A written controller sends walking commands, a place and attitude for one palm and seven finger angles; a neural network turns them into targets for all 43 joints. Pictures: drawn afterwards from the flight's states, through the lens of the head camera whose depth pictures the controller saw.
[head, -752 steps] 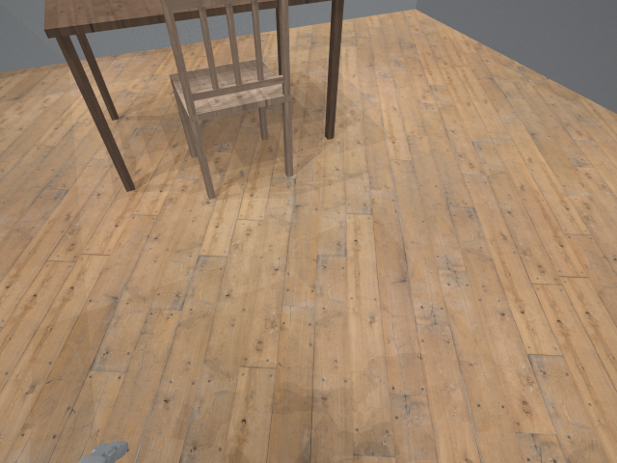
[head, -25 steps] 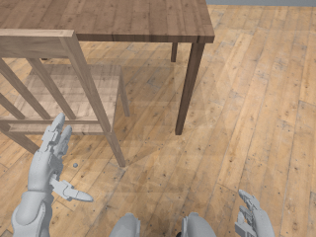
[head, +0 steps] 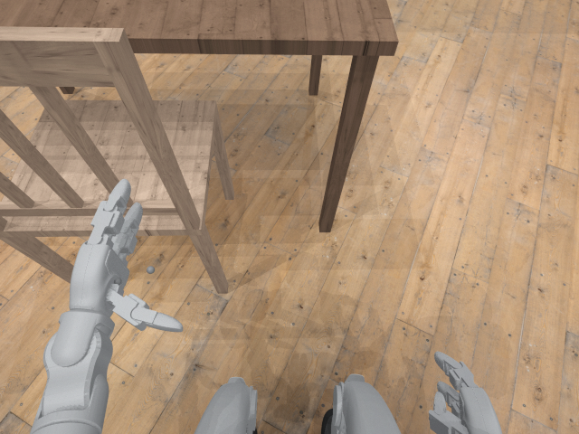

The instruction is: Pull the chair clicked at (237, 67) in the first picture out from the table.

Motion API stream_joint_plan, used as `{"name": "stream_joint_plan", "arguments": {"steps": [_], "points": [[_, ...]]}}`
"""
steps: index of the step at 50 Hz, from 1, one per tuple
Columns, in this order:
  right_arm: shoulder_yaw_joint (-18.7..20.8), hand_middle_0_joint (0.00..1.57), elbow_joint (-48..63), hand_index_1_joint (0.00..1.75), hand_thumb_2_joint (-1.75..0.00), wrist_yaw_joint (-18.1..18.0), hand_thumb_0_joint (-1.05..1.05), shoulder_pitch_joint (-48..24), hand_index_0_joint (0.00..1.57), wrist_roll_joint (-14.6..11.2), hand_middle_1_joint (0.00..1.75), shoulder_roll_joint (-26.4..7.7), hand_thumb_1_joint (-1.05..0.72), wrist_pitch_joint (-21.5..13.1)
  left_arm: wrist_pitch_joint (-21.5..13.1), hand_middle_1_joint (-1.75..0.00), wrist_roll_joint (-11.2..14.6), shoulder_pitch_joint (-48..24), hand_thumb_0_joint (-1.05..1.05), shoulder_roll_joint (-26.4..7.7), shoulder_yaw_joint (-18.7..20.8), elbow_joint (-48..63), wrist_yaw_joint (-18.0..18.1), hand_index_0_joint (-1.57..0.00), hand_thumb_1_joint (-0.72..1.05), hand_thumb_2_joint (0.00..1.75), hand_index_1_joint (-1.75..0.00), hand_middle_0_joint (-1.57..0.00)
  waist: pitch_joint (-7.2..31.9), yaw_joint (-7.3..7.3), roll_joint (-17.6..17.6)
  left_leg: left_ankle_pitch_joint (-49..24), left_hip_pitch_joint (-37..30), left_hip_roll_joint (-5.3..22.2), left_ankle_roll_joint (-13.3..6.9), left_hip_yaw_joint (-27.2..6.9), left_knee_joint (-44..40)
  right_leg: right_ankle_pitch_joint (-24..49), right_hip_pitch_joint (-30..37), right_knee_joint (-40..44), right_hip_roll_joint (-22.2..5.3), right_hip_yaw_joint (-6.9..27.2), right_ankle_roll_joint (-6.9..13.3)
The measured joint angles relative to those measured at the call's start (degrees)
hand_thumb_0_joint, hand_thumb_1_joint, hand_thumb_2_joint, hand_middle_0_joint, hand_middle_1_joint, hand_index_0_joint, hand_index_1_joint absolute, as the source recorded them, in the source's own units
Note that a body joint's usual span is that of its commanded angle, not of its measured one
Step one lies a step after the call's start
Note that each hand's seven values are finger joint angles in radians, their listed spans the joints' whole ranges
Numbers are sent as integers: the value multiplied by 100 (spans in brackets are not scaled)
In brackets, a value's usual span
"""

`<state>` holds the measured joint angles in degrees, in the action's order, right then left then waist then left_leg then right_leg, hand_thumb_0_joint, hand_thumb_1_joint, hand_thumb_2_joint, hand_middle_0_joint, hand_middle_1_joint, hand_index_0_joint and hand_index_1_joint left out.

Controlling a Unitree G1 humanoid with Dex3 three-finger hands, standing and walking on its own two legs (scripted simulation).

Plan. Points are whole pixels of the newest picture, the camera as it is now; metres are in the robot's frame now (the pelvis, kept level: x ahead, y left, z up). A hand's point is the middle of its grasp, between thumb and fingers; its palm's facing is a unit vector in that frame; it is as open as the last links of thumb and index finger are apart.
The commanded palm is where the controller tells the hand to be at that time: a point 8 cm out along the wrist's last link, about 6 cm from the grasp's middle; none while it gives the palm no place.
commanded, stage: aim the fingers beside a spindle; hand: left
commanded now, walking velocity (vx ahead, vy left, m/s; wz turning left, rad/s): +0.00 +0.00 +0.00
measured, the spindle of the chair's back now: (31, 156) +0.50 +0.43 +0.01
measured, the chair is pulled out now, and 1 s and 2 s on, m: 0.00 0.00 0.00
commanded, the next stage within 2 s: none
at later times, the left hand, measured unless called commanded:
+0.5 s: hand (160, 246) +0.36 +0.20 +0.01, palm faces +0.04 -1.00 -0.06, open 16.9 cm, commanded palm +0.33 +0.25 +0.01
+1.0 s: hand (161, 249) +0.35 +0.20 +0.01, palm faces +0.00 -1.00 -0.04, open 17.0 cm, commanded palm +0.33 +0.24 +0.01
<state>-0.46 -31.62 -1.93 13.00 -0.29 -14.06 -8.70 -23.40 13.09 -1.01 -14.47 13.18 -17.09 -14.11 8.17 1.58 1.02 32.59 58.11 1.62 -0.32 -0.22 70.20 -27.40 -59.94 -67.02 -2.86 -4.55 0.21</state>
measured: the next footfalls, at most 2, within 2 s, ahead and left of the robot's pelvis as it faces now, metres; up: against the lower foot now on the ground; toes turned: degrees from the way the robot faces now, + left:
none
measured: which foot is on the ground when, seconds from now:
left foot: down 0.00-1.00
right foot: down 0.00-1.00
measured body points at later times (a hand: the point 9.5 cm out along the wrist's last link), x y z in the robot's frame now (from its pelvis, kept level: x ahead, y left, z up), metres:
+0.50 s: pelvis +0.00 +0.00 -0.01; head +0.12 +0.01 +0.42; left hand +0.35 +0.25 +0.02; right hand +0.14 -0.26 -0.12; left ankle +0.01 +0.11 -0.64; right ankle +0.04 -0.12 -0.64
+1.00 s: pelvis -0.01 +0.00 -0.01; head +0.11 +0.01 +0.42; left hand +0.35 +0.25 +0.01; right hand +0.13 -0.26 -0.12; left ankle +0.01 +0.11 -0.64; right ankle +0.04 -0.12 -0.64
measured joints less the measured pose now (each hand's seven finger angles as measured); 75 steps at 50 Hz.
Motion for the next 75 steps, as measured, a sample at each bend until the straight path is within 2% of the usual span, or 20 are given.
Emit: {"name": "stream_joint_plan", "arguments": {"steps": [5,15,23,32,42,47,52,58,62,66,71,75], "points": [[-16,20,-55,30,-90,10,1,-3,20,17,30,1,-90,68,-95,-8,-86,-272,-1,27,-18,-225,119,-6,-50,30,-8,-6,17,1,-26,23,114,-7,-6,6,76,-24,-119,-82,-8,11,-5],[9,20,-97,30,-90,33,1,-14,20,24,30,4,-90,214,-124,-8,-145,-643,-1,-34,35,-552,139,-6,-50,30,-8,-6,30,48,-25,64,278,17,5,15,174,-53,-299,-181,14,25,7],[23,20,-146,30,-90,35,1,-20,20,31,30,4,-90,305,-201,-8,-136,-957,-1,-125,256,-937,125,-6,-50,30,-8,-7,41,87,-55,92,409,38,27,9,259,-81,-443,-277,33,25,30],[62,20,-187,30,-90,55,1,-11,20,15,30,-22,-90,365,-264,-8,-94,-1046,-1,-141,252,-1034,-20,-6,-50,30,-8,-6,68,108,-37,99,487,50,33,4,315,-79,-520,-321,46,23,38],[31,20,-133,30,-90,26,1,-12,20,6,30,5,-90,419,-340,-8,-86,-983,-1,-204,440,-1101,37,-6,-50,30,-8,-7,43,106,-61,59,462,53,27,16,293,-34,-500,-299,53,37,36],[21,20,-188,30,-90,8,1,-20,20,-6,30,-26,-90,374,-379,-8,-38,-1118,-1,-213,309,-1165,-48,-6,-50,30,-8,-6,49,68,-33,46,509,29,19,-29,325,-25,-506,-299,28,-5,30],[5,20,-179,30,-90,5,1,-39,20,-7,30,-47,-90,369,-282,-8,-127,-1281,-1,-128,128,-1359,-68,-6,-50,30,-8,-6,76,94,-43,50,590,10,1,-19,370,-27,-586,-341,10,8,13],[15,20,-94,30,-90,17,1,-73,20,37,30,16,-90,432,-280,-8,-235,-1266,-1,-118,294,-1191,153,-6,-50,30,-8,-7,19,176,-79,78,595,40,-8,38,395,-29,-627,-374,41,67,4],[-3,20,-91,30,-90,31,1,-26,20,24,30,40,-90,481,-316,-8,-199,-1241,-1,-246,401,-1141,200,-7,-50,30,-8,-7,19,159,-63,70,529,46,-9,42,331,-17,-561,-307,51,70,-1],[-27,20,-132,30,-90,46,1,38,20,-13,30,2,-90,491,-244,-8,-112,-1282,-1,-302,328,-1309,109,-6,-50,30,-8,-6,50,113,-18,57,517,26,-14,12,283,-14,-523,-245,34,39,-8],[-2,20,-176,30,-90,43,1,47,20,-7,30,-36,-90,476,-199,-8,-117,-1211,-1,-130,151,-1326,29,-6,-50,30,-8,-6,72,111,-18,79,555,12,-26,5,301,-37,-552,-255,21,35,-22],[41,20,-161,30,-90,35,1,3,20,31,30,-10,-90,482,-298,-8,-217,-1072,-1,-22,139,-1073,142,-6,-50,30,-8,-6,49,155,-51,109,519,25,-26,25,309,-56,-530,-267,35,56,-26]]}}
